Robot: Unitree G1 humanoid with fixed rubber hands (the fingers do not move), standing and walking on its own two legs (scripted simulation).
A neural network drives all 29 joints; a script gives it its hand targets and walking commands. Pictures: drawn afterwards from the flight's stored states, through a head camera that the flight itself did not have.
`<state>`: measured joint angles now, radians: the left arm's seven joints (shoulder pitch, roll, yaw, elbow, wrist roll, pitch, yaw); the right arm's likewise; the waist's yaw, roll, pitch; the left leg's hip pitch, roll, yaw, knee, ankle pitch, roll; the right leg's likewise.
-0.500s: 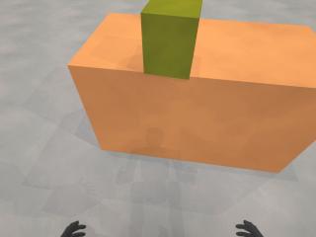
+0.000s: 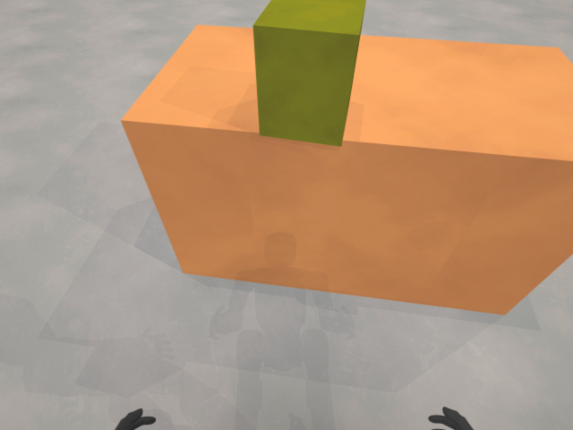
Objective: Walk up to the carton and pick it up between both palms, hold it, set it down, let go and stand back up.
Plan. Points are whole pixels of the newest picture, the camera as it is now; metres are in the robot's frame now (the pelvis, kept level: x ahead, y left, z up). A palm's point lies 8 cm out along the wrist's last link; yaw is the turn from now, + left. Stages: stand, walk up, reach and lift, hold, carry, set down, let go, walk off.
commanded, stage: stand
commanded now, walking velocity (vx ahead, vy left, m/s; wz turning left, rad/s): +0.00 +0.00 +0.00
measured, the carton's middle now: (310, 69) +0.84 -0.05 +0.10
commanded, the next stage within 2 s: none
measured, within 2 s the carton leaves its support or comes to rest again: neither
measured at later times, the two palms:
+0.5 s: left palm out of the picture +0.10 +0.25 -0.10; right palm out of the picture +0.09 -0.25 -0.10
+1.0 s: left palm out of the picture +0.08 +0.25 -0.10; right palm out of the picture +0.08 -0.25 -0.10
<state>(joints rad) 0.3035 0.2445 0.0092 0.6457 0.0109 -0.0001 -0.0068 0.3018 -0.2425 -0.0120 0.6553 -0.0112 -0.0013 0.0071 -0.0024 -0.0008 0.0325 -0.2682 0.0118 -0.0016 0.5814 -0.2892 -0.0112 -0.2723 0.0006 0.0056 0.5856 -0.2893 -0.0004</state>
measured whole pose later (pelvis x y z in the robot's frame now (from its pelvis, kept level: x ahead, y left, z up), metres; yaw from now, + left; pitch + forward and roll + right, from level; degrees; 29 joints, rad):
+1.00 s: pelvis +0.00 +0.00 +0.00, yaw +0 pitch -2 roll +0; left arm 0.31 0.26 0.00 0.70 0.01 0.00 0.00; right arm 0.32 -0.25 -0.01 0.71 -0.01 0.00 0.00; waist 0.00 0.00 0.03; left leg -0.25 0.01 0.00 0.55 -0.28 -0.01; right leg -0.25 0.00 0.01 0.56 -0.27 0.00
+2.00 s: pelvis +0.00 +0.00 +0.00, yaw +0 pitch -2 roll +0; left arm 0.32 0.26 0.00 0.74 0.01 0.00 0.01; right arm 0.33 -0.26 0.00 0.75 -0.01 0.00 0.00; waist 0.00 0.00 0.03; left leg -0.23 0.01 0.00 0.53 -0.27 -0.01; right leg -0.24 0.00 0.02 0.53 -0.26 0.01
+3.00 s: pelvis +0.01 +0.00 +0.01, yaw -1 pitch -1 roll +0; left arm 0.33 0.25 0.00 0.83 0.00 0.00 0.02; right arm 0.33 -0.25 0.00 0.83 0.00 0.00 -0.02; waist 0.00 0.00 0.03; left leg -0.20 0.01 -0.01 0.48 -0.26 -0.02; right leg -0.21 0.01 0.03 0.48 -0.25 0.00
